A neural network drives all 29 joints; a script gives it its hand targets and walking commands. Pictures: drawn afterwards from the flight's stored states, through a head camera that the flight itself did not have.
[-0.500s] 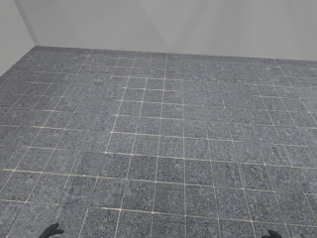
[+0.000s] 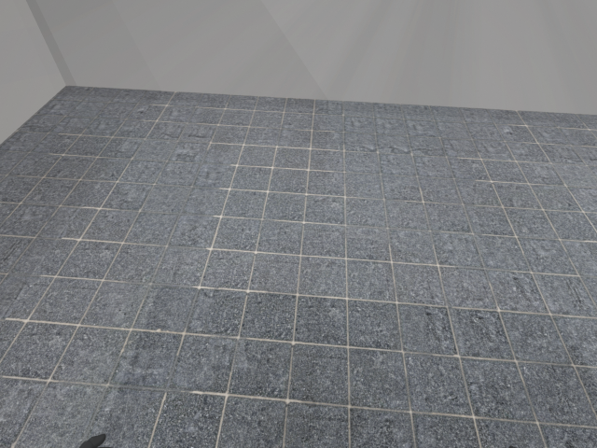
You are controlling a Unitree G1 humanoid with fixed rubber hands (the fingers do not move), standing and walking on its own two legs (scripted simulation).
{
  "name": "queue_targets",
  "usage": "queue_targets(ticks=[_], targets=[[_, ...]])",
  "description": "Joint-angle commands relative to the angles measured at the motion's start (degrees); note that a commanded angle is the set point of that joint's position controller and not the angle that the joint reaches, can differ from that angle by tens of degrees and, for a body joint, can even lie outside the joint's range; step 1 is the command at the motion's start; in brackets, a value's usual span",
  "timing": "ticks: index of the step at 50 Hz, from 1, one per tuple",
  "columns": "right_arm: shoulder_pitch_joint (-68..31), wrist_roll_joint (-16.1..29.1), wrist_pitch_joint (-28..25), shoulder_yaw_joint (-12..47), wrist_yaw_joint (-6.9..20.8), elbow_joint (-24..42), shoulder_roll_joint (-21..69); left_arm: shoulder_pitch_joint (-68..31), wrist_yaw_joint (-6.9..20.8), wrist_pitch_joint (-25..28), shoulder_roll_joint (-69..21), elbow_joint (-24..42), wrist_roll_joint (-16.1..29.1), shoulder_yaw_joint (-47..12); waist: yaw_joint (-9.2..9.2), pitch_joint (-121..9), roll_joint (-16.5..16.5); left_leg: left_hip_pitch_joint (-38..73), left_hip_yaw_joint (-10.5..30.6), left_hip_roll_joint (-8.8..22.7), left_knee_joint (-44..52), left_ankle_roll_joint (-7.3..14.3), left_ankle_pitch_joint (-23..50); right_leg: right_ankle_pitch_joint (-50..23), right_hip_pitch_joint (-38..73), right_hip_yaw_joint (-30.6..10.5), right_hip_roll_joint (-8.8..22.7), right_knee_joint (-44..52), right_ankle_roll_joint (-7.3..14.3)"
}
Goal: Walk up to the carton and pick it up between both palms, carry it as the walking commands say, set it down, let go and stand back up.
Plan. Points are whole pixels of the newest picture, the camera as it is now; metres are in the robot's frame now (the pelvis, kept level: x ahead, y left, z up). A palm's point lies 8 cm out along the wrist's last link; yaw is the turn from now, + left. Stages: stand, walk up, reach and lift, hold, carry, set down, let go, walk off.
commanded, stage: walk up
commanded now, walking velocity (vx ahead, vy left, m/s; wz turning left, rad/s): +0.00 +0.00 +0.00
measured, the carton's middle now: out of the picture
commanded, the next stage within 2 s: none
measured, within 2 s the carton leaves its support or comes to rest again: neither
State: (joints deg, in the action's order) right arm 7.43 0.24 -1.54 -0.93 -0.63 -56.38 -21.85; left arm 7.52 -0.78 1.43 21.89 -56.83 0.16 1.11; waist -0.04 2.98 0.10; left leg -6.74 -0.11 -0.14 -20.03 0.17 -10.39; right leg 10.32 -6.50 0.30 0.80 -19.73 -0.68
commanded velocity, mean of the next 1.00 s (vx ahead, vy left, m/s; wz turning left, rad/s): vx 0.00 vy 0.00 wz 0.00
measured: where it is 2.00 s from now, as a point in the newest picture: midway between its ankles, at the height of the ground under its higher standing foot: outside the picture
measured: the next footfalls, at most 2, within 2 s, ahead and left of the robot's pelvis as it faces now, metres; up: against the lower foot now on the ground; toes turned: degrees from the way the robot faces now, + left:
right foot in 0.50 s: +0.03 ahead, -0.21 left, +0.00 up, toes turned -15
left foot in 0.82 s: +0.09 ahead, -0.04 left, +0.00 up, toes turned -23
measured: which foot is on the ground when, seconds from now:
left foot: down 0.00-0.50, up 0.52-0.80, down 0.82-1.00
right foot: down 0.00-0.26, up 0.28-0.48, down 0.50-0.84, up 0.86-1.00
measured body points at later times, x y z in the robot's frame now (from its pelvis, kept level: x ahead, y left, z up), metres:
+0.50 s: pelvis -0.02 -0.05 -0.02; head +0.00 -0.07 +0.43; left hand +0.20 +0.24 -0.08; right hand +0.08 -0.41 -0.09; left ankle +0.01 +0.11 -0.75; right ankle -0.01 -0.19 -0.75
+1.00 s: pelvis -0.04 -0.07 -0.01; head -0.03 -0.04 +0.44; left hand +0.26 +0.09 -0.10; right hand -0.13 -0.43 -0.05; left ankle +0.05 -0.03 -0.75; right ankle -0.10 -0.23 -0.66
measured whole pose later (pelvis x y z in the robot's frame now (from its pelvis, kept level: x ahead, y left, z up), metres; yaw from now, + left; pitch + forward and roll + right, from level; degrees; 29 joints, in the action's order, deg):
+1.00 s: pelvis -0.04 -0.07 -0.01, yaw -34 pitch -1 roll -1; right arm 16.2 -3.4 -3.0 -4.6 -3.1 -37.3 -25.7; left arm 11.1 6.6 -5.2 25.5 -35.4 -5.7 4.3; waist 0.1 0.1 4.0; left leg -16.5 -10.6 3.7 -29.2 3.3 -11.5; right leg 15.7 -34.0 -6.4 -0.8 -65.7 -4.8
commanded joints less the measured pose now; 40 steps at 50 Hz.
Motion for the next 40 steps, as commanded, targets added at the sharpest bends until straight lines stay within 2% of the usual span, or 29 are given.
queue_targets(ticks=[1,9,10,11,12,13,14,15,16,18,20,22,23,24,25,26,27,28,29,30,31,32,34,35,36,38,40], targets=[[-1.57,0.03,-0.59,-1.89,-0.28,2.46,-9.60,-1.50,-0.27,0.58,9.53,2.42,0.02,1.86,0.02,-2.45,-0.19,-0.82,5.59,7.45,3.85,1.02,4.38,-4.21,0.18,-5.19,6.92,3.37,1.67],[-1.34,0.04,-0.57,-1.91,-0.37,2.02,-9.59,-1.30,-0.35,0.54,9.50,2.01,0.03,1.90,0.02,-2.49,-0.19,-0.63,5.57,7.53,3.99,1.02,4.99,-4.70,0.43,-5.12,7.01,3.55,1.66],[-1.19,-0.72,-0.65,-3.80,-1.17,5.92,-15.25,-3.83,1.04,-1.22,12.06,8.54,-2.40,2.93,0.54,-4.97,2.01,-1.13,3.26,6.82,-3.81,3.12,6.30,-16.87,-8.26,-7.20,4.19,-3.75,3.56],[1.30,-0.70,-0.74,-3.95,-1.45,6.53,-14.88,-4.57,1.67,-1.67,12.12,10.20,-2.73,3.44,1.39,-8.10,0.92,-1.09,5.32,9.27,-4.23,4.98,9.29,-19.26,-8.76,-6.30,4.17,-8.19,4.03],[2.51,-1.18,-0.45,-4.28,-1.71,7.47,-15.54,-4.62,2.10,-2.03,10.92,12.07,-3.14,3.50,1.91,-9.10,-2.10,-0.61,8.49,13.47,-1.73,7.66,9.78,-15.64,-12.41,-4.07,2.11,-13.77,3.26],[2.61,-1.69,0.11,-4.97,-2.01,8.96,-16.71,-4.71,2.47,-2.40,9.23,14.06,-3.58,3.55,2.32,-8.28,-7.11,0.34,12.77,19.71,2.27,12.10,11.30,-3.13,-18.34,-1.09,-1.47,-21.44,1.66],[1.43,-2.51,0.34,-5.24,-2.43,10.87,-16.64,-5.61,2.81,-3.01,8.42,16.17,-4.52,3.81,2.35,-7.97,-11.88,-1.11,16.07,26.55,4.69,17.38,14.51,18.44,-23.21,-2.15,-1.10,-34.60,0.70],[0.86,-3.07,0.46,-5.00,-2.46,12.58,-16.05,-4.96,3.33,-3.61,9.83,16.97,-4.93,4.12,1.91,-7.74,-8.85,-2.07,13.40,27.83,3.45,19.29,19.06,20.13,-25.38,-5.76,1.38,-41.91,-0.14],[-0.61,-3.00,0.54,-4.86,-2.55,13.96,-15.00,-3.63,3.99,-4.04,10.40,17.50,-4.28,4.47,0.63,-6.74,-6.71,-3.16,9.72,26.20,3.33,18.36,18.20,18.61,-25.74,-7.37,3.23,-42.93,-0.78],[-3.13,-3.03,0.01,-5.01,-2.69,15.64,-15.08,-1.39,5.77,-4.60,11.16,17.48,-3.09,4.89,-0.88,-5.22,-7.15,-3.80,3.88,21.57,3.50,15.14,13.82,12.30,-24.15,-6.78,4.86,-39.97,-1.69],[-1.97,-3.18,-0.23,-5.18,-2.50,16.18,-15.52,-2.23,7.22,-4.89,10.07,18.25,-2.72,4.44,-0.02,-5.71,-8.50,-3.96,-0.45,19.55,1.93,12.74,11.35,10.41,-21.06,-3.05,5.29,-31.10,-1.69],[-0.66,-2.93,-0.21,-5.37,-1.89,16.13,-16.62,-2.68,8.00,-4.84,10.06,18.59,-2.48,4.28,0.29,-6.15,-10.20,-5.54,-3.28,19.18,-0.89,10.95,9.43,11.05,-15.77,1.36,3.19,-22.44,-0.64],[-0.43,-2.59,-0.07,-5.41,-1.61,16.14,-17.26,-1.67,8.08,-4.66,10.41,18.34,-2.55,4.41,-0.56,-6.56,-9.74,-6.71,-4.94,18.81,-3.88,9.81,6.75,8.14,-12.24,3.81,1.76,-17.13,0.06],[-0.46,-2.19,0.16,-5.02,-1.35,16.25,-17.22,0.71,7.99,-4.23,11.53,17.66,-2.93,4.77,-2.36,-7.32,-7.41,-10.11,-7.57,16.86,-9.19,7.55,0.38,3.29,-6.12,6.12,-0.32,-10.20,1.05],[1.37,-2.54,0.34,-4.04,-1.24,16.41,-15.06,4.26,7.67,-3.76,14.77,16.55,-3.20,5.50,-4.14,-9.17,0.71,-15.67,-9.95,12.51,-18.00,4.66,-6.86,0.91,1.74,0.60,1.04,-3.93,3.09],[0.87,-2.97,0.13,-2.45,-1.25,18.68,-11.13,7.88,7.06,-3.59,21.22,16.37,-3.34,6.73,-6.51,-8.76,17.83,-30.59,-13.00,4.90,-33.25,0.79,-28.34,-8.39,7.08,-20.01,15.18,2.86,8.50],[-1.62,-1.86,0.35,-2.24,-2.04,19.93,-11.02,4.22,6.55,-3.63,23.50,19.94,-3.08,7.26,-6.52,-7.70,21.85,-33.30,-3.01,2.70,-40.02,0.24,-30.37,-12.89,-0.08,-29.47,16.47,5.02,16.22],[-1.03,-1.00,0.27,-2.82,-2.03,20.03,-12.49,3.69,5.88,-4.01,20.77,20.49,-2.86,7.36,-5.46,-7.62,15.45,-32.85,-0.04,3.46,-41.84,-0.31,-26.45,-11.83,-1.61,-26.32,14.30,3.76,17.17],[1.61,-0.71,0.02,-3.13,-1.83,19.63,-13.02,1.38,5.62,-4.10,18.49,21.62,-3.09,6.96,-3.20,-7.56,10.88,-31.92,-0.05,4.18,-40.58,-0.43,-21.20,-12.00,-2.19,-21.80,11.81,2.16,15.78],[4.41,-0.57,-0.26,-3.36,-1.82,18.44,-13.23,-0.88,5.61,-4.30,16.69,22.38,-3.53,6.94,-1.73,-8.04,9.12,-29.41,-1.10,4.54,-38.64,-0.71,-17.55,-12.65,-2.91,-18.07,8.77,0.67,14.23],[6.32,-0.89,-0.38,-3.51,-1.64,17.28,-13.47,-2.63,5.81,-4.51,15.33,23.19,-3.59,6.67,-1.38,-8.56,9.07,-26.52,-2.35,3.85,-36.66,-1.06,-14.78,-13.85,-3.76,-16.17,6.65,-0.16,13.44],[6.84,-1.14,-0.46,-3.48,-1.44,17.17,-13.40,-2.93,6.09,-4.60,14.35,23.55,-3.68,6.38,-1.84,-8.95,8.41,-24.59,-2.86,2.87,-34.94,-1.11,-13.65,-14.36,-4.46,-16.10,6.21,-0.49,13.35],[7.27,-1.10,-0.60,-3.36,-1.56,18.32,-12.69,-1.75,6.43,-4.69,13.53,23.88,-4.18,6.41,-2.79,-9.22,8.05,-22.41,-2.53,1.69,-30.89,-0.42,-13.06,-13.99,-5.54,-18.55,7.45,-0.55,13.49],[6.18,-1.54,-0.44,-4.64,-1.34,18.32,-11.85,0.04,6.04,-4.35,13.31,23.30,-4.10,5.42,-3.58,-9.50,9.13,-23.17,-1.55,1.90,-29.78,1.88,-11.66,-11.11,-3.86,-19.77,9.17,0.33,13.24],[6.82,-1.58,-0.54,-4.84,-1.31,18.79,-11.96,0.32,5.89,-4.30,13.25,23.62,-4.16,5.43,-3.34,-9.35,9.10,-22.11,-0.69,1.77,-27.95,2.74,-11.49,-9.46,-4.91,-21.55,9.78,0.62,13.03],[9.49,-1.57,-0.95,-5.29,-1.16,18.96,-11.58,-0.71,5.75,-4.38,13.19,24.17,-4.06,5.32,-1.66,-8.92,8.45,-16.38,0.39,0.87,-22.86,4.12,-9.02,-6.07,-9.43,-23.01,9.49,0.55,11.55],[13.78,-1.56,-1.47,-5.85,-1.16,18.59,-11.16,-3.43,5.98,-4.71,12.54,24.70,-3.49,4.91,1.30,-8.24,7.27,-5.24,-0.48,-0.62,-12.21,5.10,-1.53,2.35,-18.19,-21.47,6.30,-1.51,7.91]])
